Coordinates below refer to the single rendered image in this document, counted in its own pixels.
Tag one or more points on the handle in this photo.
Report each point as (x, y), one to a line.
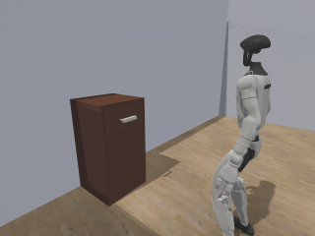
(128, 119)

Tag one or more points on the robot left hand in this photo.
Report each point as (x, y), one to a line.
(230, 175)

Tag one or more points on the drawer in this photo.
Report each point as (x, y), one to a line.
(112, 122)

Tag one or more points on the left robot upper arm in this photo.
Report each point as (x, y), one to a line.
(247, 87)

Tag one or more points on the robot torso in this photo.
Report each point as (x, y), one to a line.
(263, 95)

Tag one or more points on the robot head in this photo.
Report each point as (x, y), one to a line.
(250, 45)

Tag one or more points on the cabinet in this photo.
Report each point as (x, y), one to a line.
(110, 166)

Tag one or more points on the right robot upper arm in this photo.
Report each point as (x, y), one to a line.
(269, 106)

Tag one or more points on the robot left forearm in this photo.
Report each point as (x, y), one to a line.
(247, 135)

